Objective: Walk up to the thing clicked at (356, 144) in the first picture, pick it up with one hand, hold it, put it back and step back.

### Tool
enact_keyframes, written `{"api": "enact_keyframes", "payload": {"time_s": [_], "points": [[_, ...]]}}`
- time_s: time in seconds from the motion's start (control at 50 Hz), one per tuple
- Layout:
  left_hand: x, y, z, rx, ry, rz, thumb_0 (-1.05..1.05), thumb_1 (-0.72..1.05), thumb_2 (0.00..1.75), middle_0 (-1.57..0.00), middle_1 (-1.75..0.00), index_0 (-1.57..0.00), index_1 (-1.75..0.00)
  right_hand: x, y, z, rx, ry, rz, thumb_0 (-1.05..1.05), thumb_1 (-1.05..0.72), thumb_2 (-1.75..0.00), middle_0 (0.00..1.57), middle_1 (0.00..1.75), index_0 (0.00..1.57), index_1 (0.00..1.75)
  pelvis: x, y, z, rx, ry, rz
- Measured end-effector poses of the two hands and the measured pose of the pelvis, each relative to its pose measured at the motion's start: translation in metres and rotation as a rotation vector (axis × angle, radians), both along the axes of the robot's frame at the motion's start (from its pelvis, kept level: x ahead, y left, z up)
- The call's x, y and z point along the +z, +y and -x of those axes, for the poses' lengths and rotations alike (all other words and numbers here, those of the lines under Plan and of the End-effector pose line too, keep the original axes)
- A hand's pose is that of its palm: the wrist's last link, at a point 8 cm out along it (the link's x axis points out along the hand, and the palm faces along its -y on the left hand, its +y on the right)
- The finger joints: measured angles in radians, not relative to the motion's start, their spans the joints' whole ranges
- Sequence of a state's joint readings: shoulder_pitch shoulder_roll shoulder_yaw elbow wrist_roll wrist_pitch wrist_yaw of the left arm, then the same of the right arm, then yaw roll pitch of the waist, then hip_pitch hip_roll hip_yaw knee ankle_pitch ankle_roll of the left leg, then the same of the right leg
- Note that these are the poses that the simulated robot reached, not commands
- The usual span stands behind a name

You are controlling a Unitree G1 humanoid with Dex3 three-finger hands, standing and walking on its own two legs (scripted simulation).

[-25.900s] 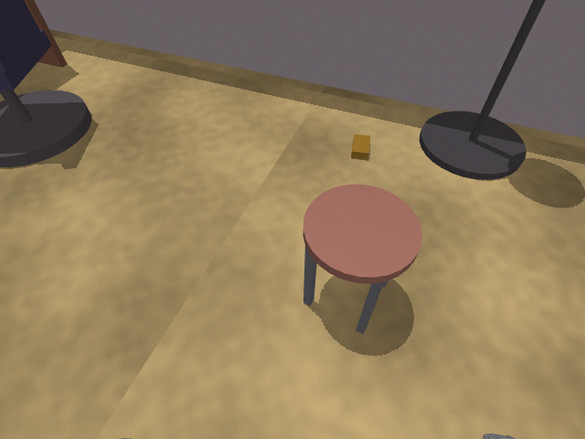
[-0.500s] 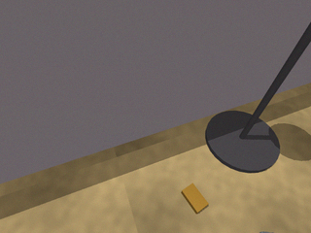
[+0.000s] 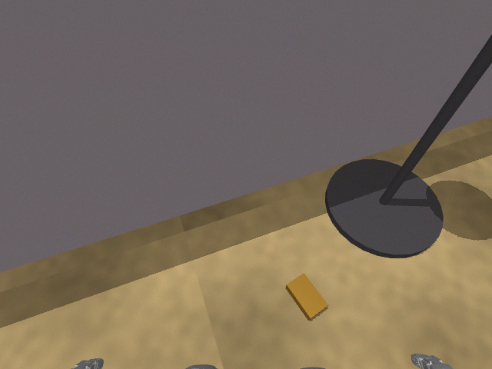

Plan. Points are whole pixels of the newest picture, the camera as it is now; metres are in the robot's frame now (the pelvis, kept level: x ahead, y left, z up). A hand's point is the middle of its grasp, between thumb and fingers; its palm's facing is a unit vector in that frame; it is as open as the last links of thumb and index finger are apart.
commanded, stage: walk up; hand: right
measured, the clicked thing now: (306, 296) +0.41 -0.23 -0.76
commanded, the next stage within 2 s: none
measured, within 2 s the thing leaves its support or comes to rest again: neither
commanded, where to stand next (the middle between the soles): +0.01 -0.03 m, yaw +1 degrees
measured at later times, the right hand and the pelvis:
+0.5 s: hand out of the picture +0.04 -0.31 -0.17, palm faces -0.08 +0.93 -0.35, open 7.4 cm; pelvis -0.04 -0.04 -0.01, yaw +3 degrees
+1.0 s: hand out of the picture +0.07 -0.30 -0.16, palm faces -0.04 +0.94 -0.34, open 7.4 cm; pelvis -0.01 -0.04 -0.01, yaw +3 degrees
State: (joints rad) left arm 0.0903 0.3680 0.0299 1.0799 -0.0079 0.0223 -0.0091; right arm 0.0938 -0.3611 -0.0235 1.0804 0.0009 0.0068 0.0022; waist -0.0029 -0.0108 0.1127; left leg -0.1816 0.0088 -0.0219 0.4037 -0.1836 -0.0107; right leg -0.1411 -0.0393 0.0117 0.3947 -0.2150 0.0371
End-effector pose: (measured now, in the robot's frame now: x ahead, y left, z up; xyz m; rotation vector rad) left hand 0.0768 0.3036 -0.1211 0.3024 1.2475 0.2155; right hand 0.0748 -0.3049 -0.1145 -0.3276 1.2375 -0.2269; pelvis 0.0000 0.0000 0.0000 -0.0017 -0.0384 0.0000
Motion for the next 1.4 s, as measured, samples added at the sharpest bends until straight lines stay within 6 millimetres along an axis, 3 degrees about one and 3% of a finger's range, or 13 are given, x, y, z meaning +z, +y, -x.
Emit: {"api": "enact_keyframes", "payload": {"time_s": [0.18,0.32,0.42,0.56,0.7,0.8,0.92,1.08,1.24,1.4], "points": [[-0.001,-0.003,0.020,0.008,-0.007,-0.035,0.00,0.90,0.90,-0.20,-0.30,-0.20,-0.30,-0.007,-0.017,0.001,0.025,-0.032,0.005,0.00,-0.90,-0.90,0.21,0.30,0.20,0.30,-0.009,-0.016,0.024,0.003,-0.007,-0.004],[0.004,-0.024,0.064,0.037,0.021,-0.070,0.00,0.90,0.90,-0.20,-0.30,-0.20,-0.30,-0.023,-0.041,-0.005,0.051,-0.059,-0.017,0.00,-0.90,-0.90,0.21,0.30,0.20,0.30,-0.018,-0.041,0.039,0.019,-0.018,-0.005],[0.014,-0.035,0.087,0.046,0.058,-0.075,0.00,0.90,0.90,-0.21,-0.30,-0.20,-0.30,-0.021,-0.049,0.011,0.044,-0.032,-0.020,0.00,-0.90,-0.90,0.20,0.30,0.20,0.30,-0.009,-0.044,0.044,0.028,0.004,-0.019],[0.010,-0.030,0.082,0.045,-0.016,-0.064,0.00,0.90,0.90,-0.21,-0.31,-0.21,-0.30,-0.020,-0.049,0.051,0.071,0.095,0.005,0.00,-0.90,-0.90,0.20,0.30,0.20,0.30,-0.010,-0.040,0.045,0.083,0.011,-0.004],[-0.001,-0.025,0.066,0.041,-0.067,-0.009,0.00,0.90,0.90,-0.21,-0.30,-0.20,-0.30,-0.006,-0.029,0.067,0.071,0.071,0.010,0.00,-0.90,-0.90,0.20,0.30,0.20,0.30,-0.008,-0.030,0.043,0.095,-0.008,-0.013],[0.000,-0.029,0.049,0.007,-0.082,-0.001,0.00,0.90,0.90,-0.21,-0.30,-0.20,-0.30,0.000,-0.028,0.055,0.052,0.004,-0.001,0.00,-0.90,-0.90,0.21,0.30,0.21,0.30,-0.006,-0.033,0.029,0.071,-0.003,-0.012],[0.007,-0.042,0.026,-0.018,-0.123,-0.034,0.00,0.90,0.90,-0.21,-0.30,-0.20,-0.30,-0.013,-0.041,0.031,0.041,-0.030,-0.023,0.00,-0.90,-0.90,0.21,0.30,0.21,0.30,-0.012,-0.043,0.018,0.067,-0.021,0.015],[0.027,-0.034,0.028,-0.010,-0.116,-0.071,0.00,0.90,0.90,-0.21,-0.30,-0.21,-0.30,-0.007,-0.039,-0.010,0.076,-0.077,-0.034,0.00,-0.90,-0.90,0.20,0.30,0.20,0.30,-0.002,-0.038,0.004,0.060,-0.019,-0.011],[0.001,-0.005,0.018,0.037,-0.089,-0.044,0.00,0.90,0.90,-0.21,-0.30,-0.20,-0.30,-0.008,-0.019,-0.023,0.087,-0.060,0.020,0.00,-0.90,-0.90,0.20,0.30,0.20,0.30,-0.015,-0.016,-0.005,0.056,-0.036,-0.013],[-0.017,-0.014,0.015,0.017,-0.025,0.018,0.00,0.90,0.90,-0.20,-0.30,-0.20,-0.30,-0.001,-0.001,-0.043,0.090,-0.089,-0.001,0.00,-0.90,-0.90,0.21,0.30,0.20,0.30,-0.013,-0.015,-0.007,0.027,-0.011,0.007]]}}
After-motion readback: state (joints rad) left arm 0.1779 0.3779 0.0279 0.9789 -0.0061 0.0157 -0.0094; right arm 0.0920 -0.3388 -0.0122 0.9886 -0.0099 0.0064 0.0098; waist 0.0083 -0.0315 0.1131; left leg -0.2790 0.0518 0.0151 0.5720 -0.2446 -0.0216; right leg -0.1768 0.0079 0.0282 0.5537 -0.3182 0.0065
